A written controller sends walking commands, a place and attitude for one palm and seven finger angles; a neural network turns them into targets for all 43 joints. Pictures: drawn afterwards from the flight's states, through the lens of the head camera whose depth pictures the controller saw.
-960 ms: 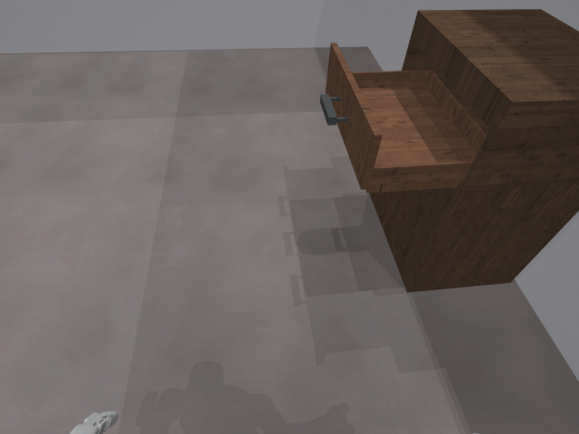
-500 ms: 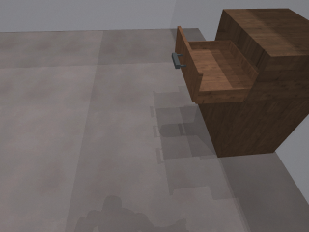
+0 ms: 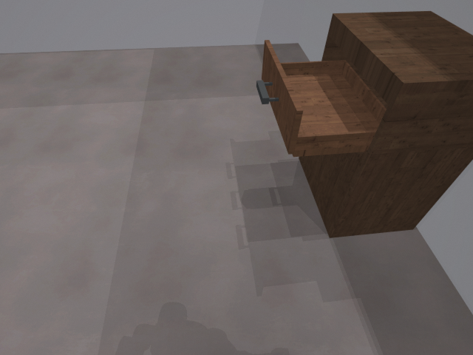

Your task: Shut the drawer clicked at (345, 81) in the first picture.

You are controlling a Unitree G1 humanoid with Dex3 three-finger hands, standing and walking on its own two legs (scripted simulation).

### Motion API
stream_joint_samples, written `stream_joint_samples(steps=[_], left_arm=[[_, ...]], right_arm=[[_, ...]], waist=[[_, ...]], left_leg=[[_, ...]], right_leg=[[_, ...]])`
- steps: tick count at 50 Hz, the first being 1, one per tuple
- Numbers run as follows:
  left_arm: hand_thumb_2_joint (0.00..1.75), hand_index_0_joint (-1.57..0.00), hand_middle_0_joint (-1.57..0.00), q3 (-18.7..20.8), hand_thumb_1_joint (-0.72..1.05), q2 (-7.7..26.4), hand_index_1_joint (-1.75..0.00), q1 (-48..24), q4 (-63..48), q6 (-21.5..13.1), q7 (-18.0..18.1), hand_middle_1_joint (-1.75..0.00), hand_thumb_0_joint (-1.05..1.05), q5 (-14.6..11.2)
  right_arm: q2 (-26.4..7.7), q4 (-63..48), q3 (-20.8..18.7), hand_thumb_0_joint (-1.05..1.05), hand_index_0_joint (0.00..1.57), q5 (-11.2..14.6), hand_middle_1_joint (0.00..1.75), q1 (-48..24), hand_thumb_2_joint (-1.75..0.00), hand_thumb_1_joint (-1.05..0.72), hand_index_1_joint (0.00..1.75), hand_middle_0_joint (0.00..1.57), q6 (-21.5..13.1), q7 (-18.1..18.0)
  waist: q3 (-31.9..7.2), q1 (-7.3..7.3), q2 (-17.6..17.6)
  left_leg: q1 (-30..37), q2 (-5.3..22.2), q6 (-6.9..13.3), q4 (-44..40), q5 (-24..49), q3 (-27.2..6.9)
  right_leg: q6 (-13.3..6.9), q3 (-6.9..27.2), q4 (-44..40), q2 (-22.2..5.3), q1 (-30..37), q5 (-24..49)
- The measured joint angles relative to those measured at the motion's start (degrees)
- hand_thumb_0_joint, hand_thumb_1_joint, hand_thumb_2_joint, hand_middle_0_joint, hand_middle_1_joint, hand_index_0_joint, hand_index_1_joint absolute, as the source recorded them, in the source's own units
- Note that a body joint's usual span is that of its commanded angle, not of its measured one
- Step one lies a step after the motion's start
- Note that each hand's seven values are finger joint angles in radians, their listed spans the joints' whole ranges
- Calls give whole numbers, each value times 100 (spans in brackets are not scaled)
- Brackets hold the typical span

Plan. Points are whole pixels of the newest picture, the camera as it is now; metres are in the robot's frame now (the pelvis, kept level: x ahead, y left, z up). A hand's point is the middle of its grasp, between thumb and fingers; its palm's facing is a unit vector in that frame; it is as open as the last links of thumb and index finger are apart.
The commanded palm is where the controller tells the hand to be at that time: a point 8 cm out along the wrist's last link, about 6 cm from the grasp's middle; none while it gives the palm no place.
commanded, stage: look at it before walking up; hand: left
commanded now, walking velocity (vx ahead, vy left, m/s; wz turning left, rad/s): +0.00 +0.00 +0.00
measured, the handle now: (267, 91) +1.06 -0.07 -0.11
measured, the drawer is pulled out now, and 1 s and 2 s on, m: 0.29 0.29 0.29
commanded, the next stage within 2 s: walk around to get in front in 0.48 s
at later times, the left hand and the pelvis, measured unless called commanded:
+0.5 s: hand out of the picture +0.08 +0.25 -0.15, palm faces -0.02 -0.94 -0.34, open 7.4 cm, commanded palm none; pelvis +0.01 +0.00 +0.00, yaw +0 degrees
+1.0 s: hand out of the picture +0.02 +0.25 -0.20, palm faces +0.19 -0.95 -0.23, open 7.4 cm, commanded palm none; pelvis -0.01 +0.03 -0.03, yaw +13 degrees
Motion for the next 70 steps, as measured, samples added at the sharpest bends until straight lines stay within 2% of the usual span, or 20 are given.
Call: stream_joint_samples(steps=[34, 40, 45, 47, 49, 50, 52, 53, 55, 57, 60, 65, 70], left_arm=[[90, -20, -21, 37, 90, 7, -30, -45, -43, 5, 35, -30, 1, -2], [90, -20, -21, 100, 90, -210, -30, -21, -359, 141, 128, -30, 1, 8], [90, -20, -21, 139, 90, -409, -30, 105, -654, 144, 168, -30, 1, 86], [90, -20, -21, 158, 90, -426, -30, 175, -707, 166, 163, -30, 1, 102], [90, -20, -21, 183, 90, -424, -30, 268, -757, 208, 147, -30, 1, 81], [90, -20, -21, 202, 90, -427, -30, 294, -776, 249, 137, -30, 1, 56], [90, -20, -21, 256, 90, -414, -30, 280, -767, 372, 139, -30, 1, 38], [90, -20, -21, 285, 90, -418, -30, 293, -759, 416, 139, -30, 1, 40], [90, -20, -21, 336, 91, -436, -30, 308, -724, 451, 123, -30, 1, 50], [90, -20, -21, 370, 91, -453, -30, 318, -733, 423, 99, -30, 1, 54], [90, -20, -20, 398, 91, -469, -30, 347, -779, 360, 89, -30, 1, 40], [90, -20, -20, 429, 91, -514, -30, 279, -852, 347, 112, -30, 1, 20], [90, -20, -20, 407, 91, -616, -30, 175, -965, 293, 85, -30, 1, 13]], right_arm=[[-3, -57, 1, 1, 21, 9, 30, -112, -90, -91, 30, 21, 18, -13], [161, -309, -61, 1, 20, 0, 30, 41, -90, -91, 30, 20, 211, -6], [409, -481, -166, 1, 20, 21, 30, 206, -90, -91, 30, 20, 377, 37], [529, -558, -186, 1, 20, 38, 30, 262, -90, -91, 30, 20, 382, 79], [602, -679, -189, 1, 20, 30, 30, 362, -90, -91, 30, 20, 330, 125], [622, -739, -206, 1, 20, 12, 30, 418, -90, -91, 30, 20, 279, 133], [719, -768, -217, 1, 20, -11, 30, 444, -90, -91, 30, 20, 231, 119], [763, -780, -213, 1, 20, -21, 30, 466, -90, -91, 30, 20, 235, 113], [832, -805, -203, 1, 21, -37, 30, 527, -90, -91, 30, 20, 248, 76], [876, -819, -192, 1, 21, -42, 30, 570, -90, -91, 30, 21, 240, 41], [903, -839, -201, 1, 21, -35, 30, 604, -90, -91, 30, 21, 208, 10], [862, -894, -277, 1, 21, -48, 30, 610, -90, -90, 30, 21, 204, -10], [728, -920, -355, 1, 21, -85, 30, 637, -90, -90, 30, 21, 257, 9]], waist=[[48, -6, -11], [112, -39, 39], [345, -41, -46], [409, -58, -162], [406, -98, -253], [389, -130, -272], [436, -89, -373], [424, -67, -388], [365, -70, -357], [332, -75, -302], [285, -79, -220], [222, -154, -97], [111, -236, 46]], left_leg=[[16, -2, -18, -34, -38, -68], [-508, -103, 0, 703, -276, -289], [-1200, -66, -34, 2526, -1512, 59], [-1194, 2, -67, 2440, -1477, 234], [-994, 55, -59, 1737, -845, 348], [-1050, 27, 101, 1615, -388, 364], [-1185, -113, 346, 1801, -521, 377], [-1184, -148, 409, 1743, -594, 375], [-1151, -198, 449, 1456, -522, 305], [-1088, -240, 447, 1096, -277, 204], [-1010, -286, 481, 679, -4, 49], [-1013, -374, 464, 445, 198, -256], [-1086, -474, 378, 496, 239, -587]], right_leg=[[-5, -69, -57, -5, 56, -50], [15, -326, 481, -106, -258, -334], [58, -697, 816, -345, -273, -542], [146, -824, 960, -496, -292, -622], [267, -939, 1318, -670, -439, -808], [307, -920, 1715, -735, -628, -1058], [317, -504, 2768, -675, -1104, -1690], [303, -371, 3224, -614, -1327, -1749], [315, -252, 3845, -522, -1677, -1509], [352, -201, 4056, -480, -1865, -1199], [410, -147, 3870, -442, -1907, -1023], [467, -71, 3141, -358, -1646, -1181], [402, -63, 2212, -180, -1188, -1417]])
